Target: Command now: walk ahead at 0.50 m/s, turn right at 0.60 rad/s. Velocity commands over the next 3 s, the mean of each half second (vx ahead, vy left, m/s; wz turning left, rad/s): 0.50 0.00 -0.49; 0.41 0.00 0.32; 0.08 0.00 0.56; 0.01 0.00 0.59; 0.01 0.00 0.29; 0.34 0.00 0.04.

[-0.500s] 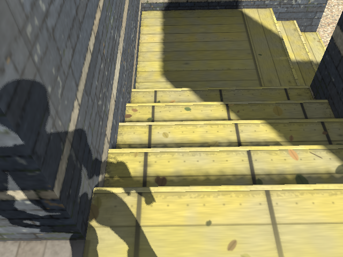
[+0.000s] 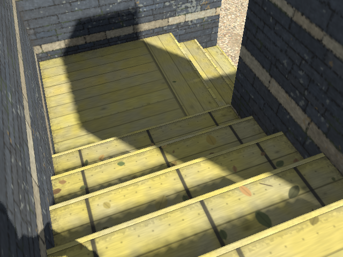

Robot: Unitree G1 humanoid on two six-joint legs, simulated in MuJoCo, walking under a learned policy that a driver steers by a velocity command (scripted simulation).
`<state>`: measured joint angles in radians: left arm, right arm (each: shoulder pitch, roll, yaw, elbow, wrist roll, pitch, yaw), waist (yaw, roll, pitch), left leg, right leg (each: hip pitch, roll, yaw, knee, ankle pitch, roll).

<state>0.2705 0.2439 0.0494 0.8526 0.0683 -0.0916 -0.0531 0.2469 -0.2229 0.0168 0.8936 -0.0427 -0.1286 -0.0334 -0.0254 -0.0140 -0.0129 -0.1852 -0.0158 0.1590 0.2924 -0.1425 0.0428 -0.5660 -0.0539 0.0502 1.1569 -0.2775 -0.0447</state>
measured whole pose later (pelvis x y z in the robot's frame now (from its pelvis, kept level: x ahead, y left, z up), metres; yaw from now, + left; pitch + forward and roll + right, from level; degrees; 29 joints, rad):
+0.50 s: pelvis +0.24 -0.09 -0.01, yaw -14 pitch +1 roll +0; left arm 0.27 0.24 0.08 0.90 0.04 -0.11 -0.02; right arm 0.32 -0.24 -0.02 0.97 -0.07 -0.10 0.04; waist 0.01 0.02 0.01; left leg -0.26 0.11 0.00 1.07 -0.43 0.05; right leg -0.31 0.07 -0.02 0.47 -0.17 -0.08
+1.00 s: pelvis +0.49 -0.07 -0.11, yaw -1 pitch +1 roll -7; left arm 0.62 0.09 -0.03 1.07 0.07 -0.09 0.06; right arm 0.15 -0.18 -0.01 0.89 -0.10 -0.04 0.06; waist 0.13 0.09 0.01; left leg -0.44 0.17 -0.01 0.32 0.42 0.04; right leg -0.02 0.01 -0.24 0.88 -0.85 0.06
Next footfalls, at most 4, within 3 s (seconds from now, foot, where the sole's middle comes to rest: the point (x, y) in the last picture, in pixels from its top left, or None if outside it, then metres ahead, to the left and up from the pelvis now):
0.36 right None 0.31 -0.19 -0.78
1.04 left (164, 234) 0.67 0.06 -0.95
1.48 right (213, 223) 0.72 -0.17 -0.95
2.16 left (157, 247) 0.62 0.09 -0.95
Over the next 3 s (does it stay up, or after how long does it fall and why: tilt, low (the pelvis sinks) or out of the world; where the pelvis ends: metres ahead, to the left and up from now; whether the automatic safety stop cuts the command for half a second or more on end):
stays up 0.73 0.09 -0.21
